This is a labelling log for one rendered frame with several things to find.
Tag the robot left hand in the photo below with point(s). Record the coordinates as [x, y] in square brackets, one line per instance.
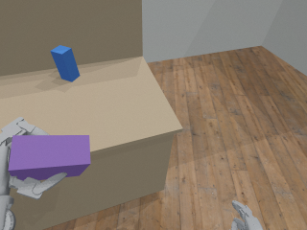
[28, 187]

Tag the sponge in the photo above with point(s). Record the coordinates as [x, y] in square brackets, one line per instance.
[43, 156]

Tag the left robot forearm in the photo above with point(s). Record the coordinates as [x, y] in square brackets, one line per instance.
[7, 217]

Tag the robot right hand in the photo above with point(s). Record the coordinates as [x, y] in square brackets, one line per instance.
[249, 221]

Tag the table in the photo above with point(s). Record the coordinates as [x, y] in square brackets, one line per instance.
[116, 100]

